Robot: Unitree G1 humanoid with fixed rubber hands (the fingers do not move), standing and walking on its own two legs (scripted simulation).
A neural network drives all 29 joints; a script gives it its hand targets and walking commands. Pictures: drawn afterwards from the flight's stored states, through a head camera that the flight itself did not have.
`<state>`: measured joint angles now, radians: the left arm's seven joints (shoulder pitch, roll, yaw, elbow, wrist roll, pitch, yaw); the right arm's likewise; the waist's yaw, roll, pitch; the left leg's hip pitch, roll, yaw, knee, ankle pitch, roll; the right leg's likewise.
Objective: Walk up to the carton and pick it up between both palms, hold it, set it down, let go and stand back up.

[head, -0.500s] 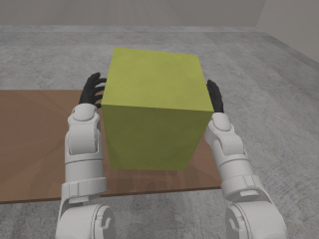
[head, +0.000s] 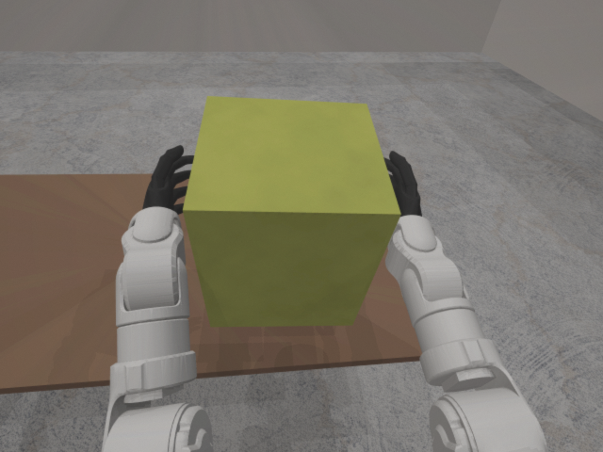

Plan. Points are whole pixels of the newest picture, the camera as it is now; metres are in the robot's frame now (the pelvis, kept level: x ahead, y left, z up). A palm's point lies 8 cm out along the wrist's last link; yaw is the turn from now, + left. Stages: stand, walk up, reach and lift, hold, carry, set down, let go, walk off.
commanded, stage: hold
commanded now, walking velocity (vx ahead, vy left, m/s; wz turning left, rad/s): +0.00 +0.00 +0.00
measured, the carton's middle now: (285, 219) +0.39 +0.00 +0.14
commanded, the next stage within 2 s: set down in 1.78 s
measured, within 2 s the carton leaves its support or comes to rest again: neither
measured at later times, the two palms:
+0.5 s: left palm (158, 208) +0.35 +0.15 +0.19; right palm (403, 218) +0.34 -0.15 +0.17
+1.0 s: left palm (162, 206) +0.35 +0.15 +0.19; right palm (404, 218) +0.35 -0.15 +0.17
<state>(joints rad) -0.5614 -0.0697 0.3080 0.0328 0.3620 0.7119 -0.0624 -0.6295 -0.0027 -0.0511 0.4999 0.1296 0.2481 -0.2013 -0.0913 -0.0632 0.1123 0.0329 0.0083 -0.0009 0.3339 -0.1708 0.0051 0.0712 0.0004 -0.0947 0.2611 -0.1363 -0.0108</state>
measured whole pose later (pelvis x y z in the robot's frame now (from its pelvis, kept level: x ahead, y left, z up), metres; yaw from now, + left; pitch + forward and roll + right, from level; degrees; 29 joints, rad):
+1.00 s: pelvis -0.01 +0.00 +0.00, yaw +0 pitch -13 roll -1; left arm -0.62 -0.08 0.34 0.09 0.40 0.70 -0.08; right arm -0.65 0.01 -0.09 0.57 0.08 0.19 -0.18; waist -0.09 -0.07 0.13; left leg 0.05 0.01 0.02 0.33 -0.16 0.01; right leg 0.09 -0.01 -0.09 0.27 -0.13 -0.01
